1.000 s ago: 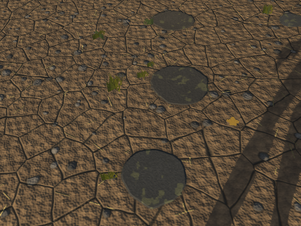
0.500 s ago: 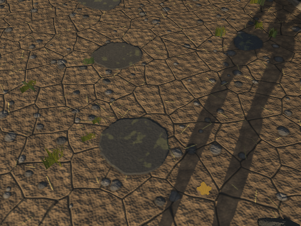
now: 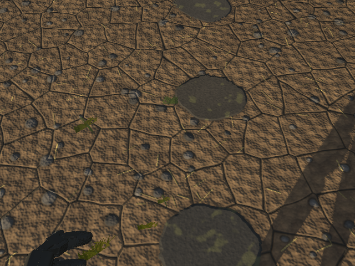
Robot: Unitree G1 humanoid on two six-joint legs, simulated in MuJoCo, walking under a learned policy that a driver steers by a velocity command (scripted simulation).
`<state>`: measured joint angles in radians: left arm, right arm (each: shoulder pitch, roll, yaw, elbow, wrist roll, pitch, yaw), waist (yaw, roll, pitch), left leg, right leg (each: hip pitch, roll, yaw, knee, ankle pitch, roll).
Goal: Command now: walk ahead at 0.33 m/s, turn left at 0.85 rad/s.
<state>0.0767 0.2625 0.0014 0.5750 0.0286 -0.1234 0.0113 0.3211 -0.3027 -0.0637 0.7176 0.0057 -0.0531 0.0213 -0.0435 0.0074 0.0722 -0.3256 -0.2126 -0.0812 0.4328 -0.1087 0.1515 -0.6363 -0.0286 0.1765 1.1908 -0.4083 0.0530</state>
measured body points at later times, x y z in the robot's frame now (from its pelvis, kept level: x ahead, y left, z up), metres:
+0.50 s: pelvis +0.19 -0.05 +0.00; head +0.23 -0.05 +0.45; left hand +0.29 +0.23 -0.10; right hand +0.38 -0.30 -0.10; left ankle +0.20 +0.09 -0.71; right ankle +0.30 -0.13 -0.73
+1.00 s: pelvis +0.21 -0.06 +0.00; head +0.24 -0.07 +0.45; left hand +0.47 +0.13 -0.08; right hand +0.23 -0.35 -0.12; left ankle +0.22 +0.08 -0.72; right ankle +0.18 -0.19 -0.73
